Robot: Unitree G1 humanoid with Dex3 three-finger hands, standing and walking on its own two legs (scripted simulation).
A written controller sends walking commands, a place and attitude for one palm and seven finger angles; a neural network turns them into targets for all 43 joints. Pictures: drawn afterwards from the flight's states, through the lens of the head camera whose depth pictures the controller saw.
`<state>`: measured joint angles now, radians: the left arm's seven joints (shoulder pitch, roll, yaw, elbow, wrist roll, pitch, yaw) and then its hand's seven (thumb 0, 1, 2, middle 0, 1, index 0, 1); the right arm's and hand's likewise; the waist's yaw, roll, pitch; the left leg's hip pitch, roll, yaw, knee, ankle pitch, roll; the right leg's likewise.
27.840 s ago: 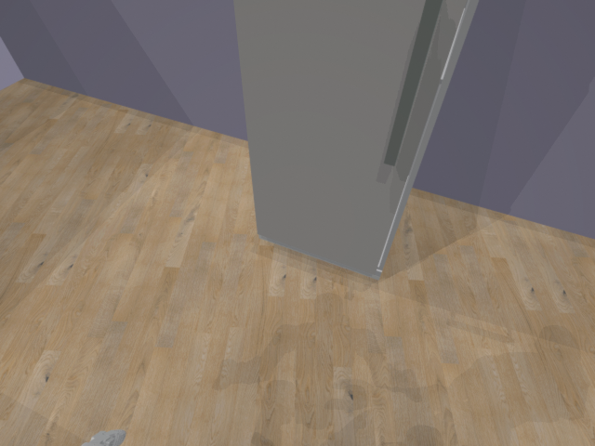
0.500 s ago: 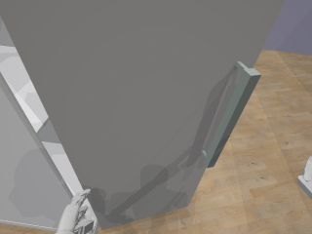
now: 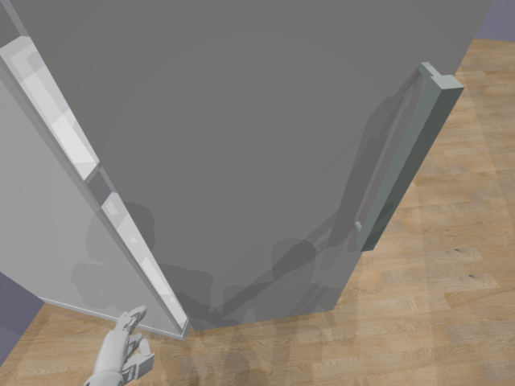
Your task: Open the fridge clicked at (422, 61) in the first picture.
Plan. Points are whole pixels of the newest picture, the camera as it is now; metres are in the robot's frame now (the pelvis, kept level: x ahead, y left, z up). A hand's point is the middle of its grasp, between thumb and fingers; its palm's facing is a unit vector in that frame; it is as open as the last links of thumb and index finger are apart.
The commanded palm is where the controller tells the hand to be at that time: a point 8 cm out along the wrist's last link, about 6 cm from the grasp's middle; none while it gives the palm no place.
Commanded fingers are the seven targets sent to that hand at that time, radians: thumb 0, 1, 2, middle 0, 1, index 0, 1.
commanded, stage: step back with the hand held close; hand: right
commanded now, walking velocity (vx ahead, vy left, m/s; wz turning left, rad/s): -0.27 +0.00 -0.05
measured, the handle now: (388, 177) +0.43 -0.19 +0.09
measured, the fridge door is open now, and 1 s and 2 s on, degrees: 68 68 68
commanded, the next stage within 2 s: stop stepping back and stand still in 0.94 s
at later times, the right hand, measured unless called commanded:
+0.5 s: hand out of the picture +0.15 -0.29 +0.18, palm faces +0.48 +0.74 -0.48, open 7.4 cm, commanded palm +0.08 -0.32 +0.18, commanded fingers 0.00 -0.90 -0.90 0.20 0.30 0.20 0.30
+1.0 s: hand out of the picture +0.08 -0.29 +0.17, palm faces +0.42 +0.81 -0.42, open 7.4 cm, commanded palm +0.00 -0.32 +0.18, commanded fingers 0.00 -0.90 -0.90 0.20 0.30 0.20 0.30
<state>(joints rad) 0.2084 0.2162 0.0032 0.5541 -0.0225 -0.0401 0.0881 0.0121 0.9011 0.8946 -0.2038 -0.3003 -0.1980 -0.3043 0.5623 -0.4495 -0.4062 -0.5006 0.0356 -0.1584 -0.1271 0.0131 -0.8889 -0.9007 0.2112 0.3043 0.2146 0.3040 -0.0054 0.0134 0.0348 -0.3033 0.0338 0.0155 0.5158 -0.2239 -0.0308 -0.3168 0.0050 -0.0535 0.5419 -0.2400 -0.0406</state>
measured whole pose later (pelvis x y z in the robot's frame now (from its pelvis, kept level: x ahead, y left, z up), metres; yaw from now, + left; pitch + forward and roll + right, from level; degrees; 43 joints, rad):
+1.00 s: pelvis -0.14 -0.02 +0.00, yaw +1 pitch +0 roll +4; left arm 0.19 0.18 0.01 0.59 0.00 -0.14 0.05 0.01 0.90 0.89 -0.20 -0.30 -0.20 -0.30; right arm 0.48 -0.46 -0.48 -0.54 0.05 -0.25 -0.14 0.01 -0.89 -0.90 0.21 0.30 0.21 0.30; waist 0.00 0.03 0.06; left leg -0.40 -0.05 -0.03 0.89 -0.48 -0.01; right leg -0.44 -0.03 0.00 0.55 -0.11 -0.05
